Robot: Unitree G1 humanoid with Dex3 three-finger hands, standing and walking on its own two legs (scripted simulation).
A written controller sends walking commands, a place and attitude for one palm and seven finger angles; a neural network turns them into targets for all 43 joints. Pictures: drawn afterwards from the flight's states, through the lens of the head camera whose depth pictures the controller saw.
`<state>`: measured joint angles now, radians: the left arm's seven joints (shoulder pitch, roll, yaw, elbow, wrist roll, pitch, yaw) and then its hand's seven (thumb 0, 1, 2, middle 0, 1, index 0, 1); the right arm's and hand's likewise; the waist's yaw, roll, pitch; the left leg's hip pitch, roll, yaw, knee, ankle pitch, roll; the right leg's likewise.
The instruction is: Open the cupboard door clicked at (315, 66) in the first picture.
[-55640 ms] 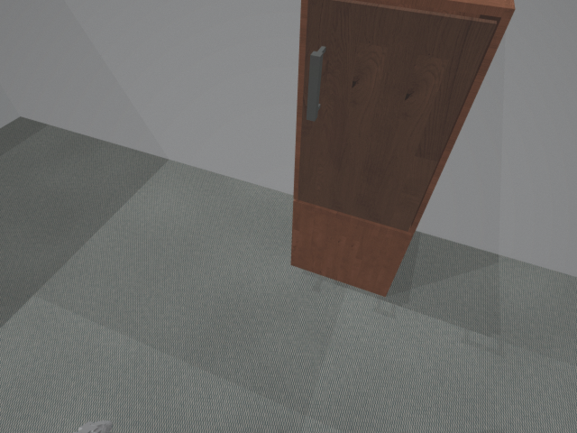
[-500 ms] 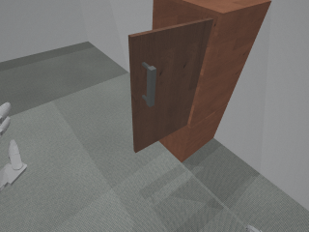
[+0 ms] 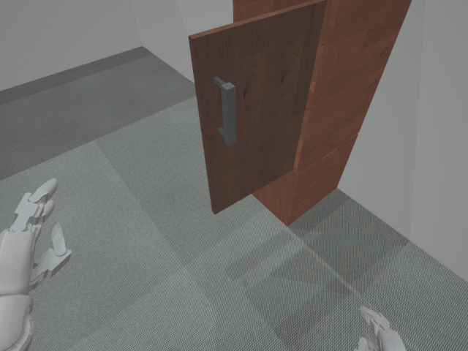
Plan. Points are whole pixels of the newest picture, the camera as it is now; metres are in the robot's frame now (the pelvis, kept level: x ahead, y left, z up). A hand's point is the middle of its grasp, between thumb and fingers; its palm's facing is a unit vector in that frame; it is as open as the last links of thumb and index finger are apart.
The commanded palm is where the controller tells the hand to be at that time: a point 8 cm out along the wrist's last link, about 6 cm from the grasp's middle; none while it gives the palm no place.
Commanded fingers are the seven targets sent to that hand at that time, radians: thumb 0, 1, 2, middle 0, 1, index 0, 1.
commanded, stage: let the arm hang, fingers relaxed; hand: left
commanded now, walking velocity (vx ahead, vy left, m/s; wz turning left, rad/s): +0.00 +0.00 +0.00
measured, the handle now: (224, 112) +0.60 +0.07 +0.08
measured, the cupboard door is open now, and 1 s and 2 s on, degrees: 86 86 86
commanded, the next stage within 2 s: look to check the result in 1.04 s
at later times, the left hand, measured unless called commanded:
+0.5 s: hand out of the picture -0.10 +0.17 -0.17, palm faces +0.06 -0.97 -0.22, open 7.3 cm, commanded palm none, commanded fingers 0.00 0.90 0.90 -0.20 -0.30 -0.20 -0.30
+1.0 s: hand out of the picture -0.02 +0.16 -0.17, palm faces +0.07 -0.98 -0.18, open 7.3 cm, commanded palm none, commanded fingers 0.00 0.90 0.90 -0.20 -0.30 -0.20 -0.30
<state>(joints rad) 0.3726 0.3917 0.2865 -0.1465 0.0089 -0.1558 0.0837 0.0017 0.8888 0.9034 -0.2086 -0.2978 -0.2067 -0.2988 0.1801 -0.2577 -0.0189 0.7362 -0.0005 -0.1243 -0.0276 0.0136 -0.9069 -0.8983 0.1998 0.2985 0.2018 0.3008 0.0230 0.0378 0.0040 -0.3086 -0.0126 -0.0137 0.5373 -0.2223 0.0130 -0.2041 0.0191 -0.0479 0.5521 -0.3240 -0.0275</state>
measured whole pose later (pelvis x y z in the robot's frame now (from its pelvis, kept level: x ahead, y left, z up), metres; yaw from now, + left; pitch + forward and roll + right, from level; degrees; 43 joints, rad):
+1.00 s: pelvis -0.02 -0.01 +0.00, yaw +1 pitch -2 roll +0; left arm 0.28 0.12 0.02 1.14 0.01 0.00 0.04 0.01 0.92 0.90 -0.20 -0.30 -0.20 -0.30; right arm 0.29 -0.11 -0.01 1.15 -0.03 0.01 -0.04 0.01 -0.92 -0.90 0.20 0.30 0.20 0.30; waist -0.01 0.01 0.03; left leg -0.24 -0.01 -0.04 0.45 -0.16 0.00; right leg -0.12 0.03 -0.07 0.44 -0.28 -0.04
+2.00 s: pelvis +0.00 -0.03 +0.01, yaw +1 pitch -2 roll +0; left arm 0.25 0.16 0.02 1.14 0.01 -0.01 0.03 0.00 0.90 0.90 -0.20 -0.30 -0.20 -0.30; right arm 0.22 -0.16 -0.01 1.15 -0.02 0.01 -0.04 0.01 -0.91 -0.90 0.20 0.30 0.20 0.30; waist 0.00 0.02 0.06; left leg -0.20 0.01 -0.04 0.41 -0.17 -0.03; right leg -0.07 0.05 -0.07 0.38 -0.28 -0.07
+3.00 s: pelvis +0.00 -0.02 +0.01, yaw +0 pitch -2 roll +0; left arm 0.23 0.20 0.02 1.14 0.01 -0.01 0.03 0.00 0.90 0.90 -0.20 -0.30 -0.20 -0.30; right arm 0.19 -0.20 -0.01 1.15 -0.02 0.01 -0.04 0.01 -0.91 -0.90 0.20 0.30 0.20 0.30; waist 0.00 0.01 0.07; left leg -0.17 0.01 -0.03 0.37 -0.17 -0.02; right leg -0.05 0.05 -0.05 0.34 -0.26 -0.06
